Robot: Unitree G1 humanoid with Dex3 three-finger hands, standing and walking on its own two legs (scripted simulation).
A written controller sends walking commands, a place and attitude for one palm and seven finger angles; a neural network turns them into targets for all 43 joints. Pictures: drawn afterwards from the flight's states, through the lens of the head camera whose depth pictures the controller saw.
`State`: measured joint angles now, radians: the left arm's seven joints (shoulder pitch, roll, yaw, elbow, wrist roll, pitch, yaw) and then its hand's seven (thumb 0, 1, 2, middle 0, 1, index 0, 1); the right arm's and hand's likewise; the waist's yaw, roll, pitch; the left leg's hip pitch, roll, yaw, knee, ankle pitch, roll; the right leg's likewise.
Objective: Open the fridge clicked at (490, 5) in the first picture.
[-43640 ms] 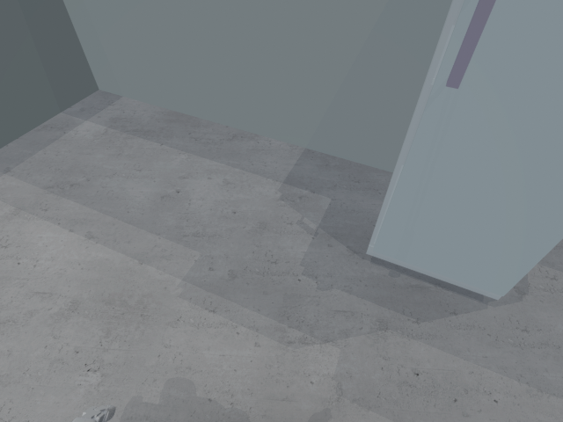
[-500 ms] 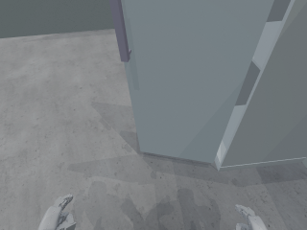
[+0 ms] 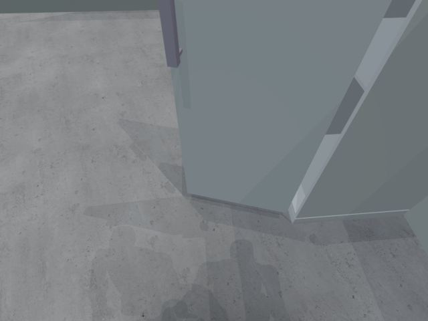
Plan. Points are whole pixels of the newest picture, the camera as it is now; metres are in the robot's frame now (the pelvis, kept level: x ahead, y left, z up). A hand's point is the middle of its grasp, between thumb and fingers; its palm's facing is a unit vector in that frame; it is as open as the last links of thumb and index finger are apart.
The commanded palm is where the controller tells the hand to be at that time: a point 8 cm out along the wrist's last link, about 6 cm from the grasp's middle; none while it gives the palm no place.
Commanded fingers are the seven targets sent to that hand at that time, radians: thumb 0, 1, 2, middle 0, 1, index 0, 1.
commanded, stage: let the arm hang, fingers relaxed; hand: left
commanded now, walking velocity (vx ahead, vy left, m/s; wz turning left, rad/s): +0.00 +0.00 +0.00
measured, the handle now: (171, 8) +0.72 +0.14 +0.22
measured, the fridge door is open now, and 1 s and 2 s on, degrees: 72 72 72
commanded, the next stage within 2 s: look to check the result in 0.40 s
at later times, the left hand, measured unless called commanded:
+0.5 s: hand out of the picture +0.06 +0.17 -0.17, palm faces -0.03 -0.98 -0.20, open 7.4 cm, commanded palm none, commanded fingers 0.00 0.90 0.90 -0.20 -0.30 -0.20 -0.30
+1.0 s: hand out of the picture +0.06 +0.17 -0.17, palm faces -0.03 -0.98 -0.19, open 7.4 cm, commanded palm none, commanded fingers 0.00 0.90 0.90 -0.20 -0.30 -0.20 -0.30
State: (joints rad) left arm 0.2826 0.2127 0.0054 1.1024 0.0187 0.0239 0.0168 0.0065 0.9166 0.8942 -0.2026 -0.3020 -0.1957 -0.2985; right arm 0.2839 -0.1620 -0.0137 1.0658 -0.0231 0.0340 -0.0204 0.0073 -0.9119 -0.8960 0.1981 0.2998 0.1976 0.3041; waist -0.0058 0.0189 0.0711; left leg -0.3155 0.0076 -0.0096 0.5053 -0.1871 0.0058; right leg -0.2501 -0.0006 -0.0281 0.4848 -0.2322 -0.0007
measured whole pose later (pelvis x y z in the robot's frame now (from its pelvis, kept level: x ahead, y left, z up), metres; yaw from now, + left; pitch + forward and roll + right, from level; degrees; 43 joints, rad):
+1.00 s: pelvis +0.04 -0.01 +0.01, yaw -2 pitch +0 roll +0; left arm 0.22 0.17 0.00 1.14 0.02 0.00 0.02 0.00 0.91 0.89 -0.20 -0.30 -0.20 -0.30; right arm 0.21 -0.16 -0.01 1.14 -0.02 0.02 -0.03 0.01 -0.92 -0.90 0.20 0.30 0.20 0.30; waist 0.00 0.00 0.05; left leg -0.19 0.02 0.02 0.42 -0.22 -0.01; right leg -0.14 0.01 0.00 0.40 -0.25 0.00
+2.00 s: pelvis +0.05 -0.01 +0.01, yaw -2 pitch -1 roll +0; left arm 0.23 0.16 0.00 1.13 0.01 0.00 0.03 0.00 0.91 0.89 -0.20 -0.30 -0.20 -0.30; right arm 0.22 -0.16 -0.01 1.15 -0.01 0.01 -0.03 0.00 -0.91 -0.90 0.20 0.30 0.20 0.30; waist -0.01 0.00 0.05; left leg -0.17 0.02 0.02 0.41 -0.22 -0.01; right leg -0.12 0.01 0.01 0.39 -0.26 -0.01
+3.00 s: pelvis +0.04 -0.01 +0.01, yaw -2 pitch -1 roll +0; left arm 0.24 0.16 0.00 1.13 0.02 0.00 0.03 0.00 0.91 0.89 -0.20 -0.30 -0.20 -0.30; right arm 0.22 -0.15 -0.01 1.15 -0.01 0.01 -0.03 0.00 -0.91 -0.90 0.20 0.30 0.20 0.30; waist -0.01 0.00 0.05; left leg -0.18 0.02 0.02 0.41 -0.21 -0.01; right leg -0.13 0.01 0.01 0.39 -0.25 0.00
